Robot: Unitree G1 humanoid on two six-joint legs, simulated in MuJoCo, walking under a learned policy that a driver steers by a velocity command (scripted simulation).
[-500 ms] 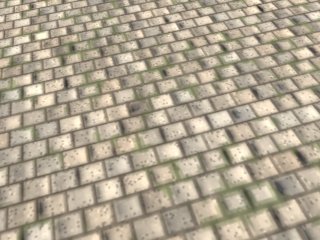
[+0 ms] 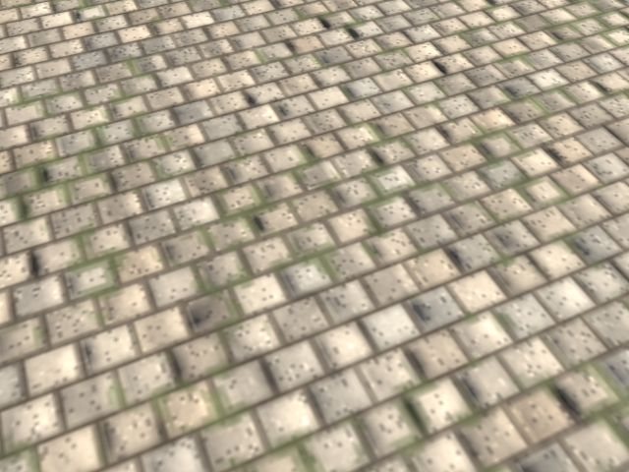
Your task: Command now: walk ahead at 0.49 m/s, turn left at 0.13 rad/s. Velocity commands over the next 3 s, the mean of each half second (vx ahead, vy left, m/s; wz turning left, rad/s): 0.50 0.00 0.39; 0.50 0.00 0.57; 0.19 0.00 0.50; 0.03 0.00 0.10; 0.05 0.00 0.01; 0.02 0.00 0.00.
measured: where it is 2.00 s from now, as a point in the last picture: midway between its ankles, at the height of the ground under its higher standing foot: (211, 382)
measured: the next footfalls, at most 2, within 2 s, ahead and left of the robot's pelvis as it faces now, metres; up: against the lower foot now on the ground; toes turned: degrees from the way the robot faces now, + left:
right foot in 0.18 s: +0.30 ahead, -0.15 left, +0.00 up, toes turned +4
left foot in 0.70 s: +0.51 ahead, +0.17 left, +0.00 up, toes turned +25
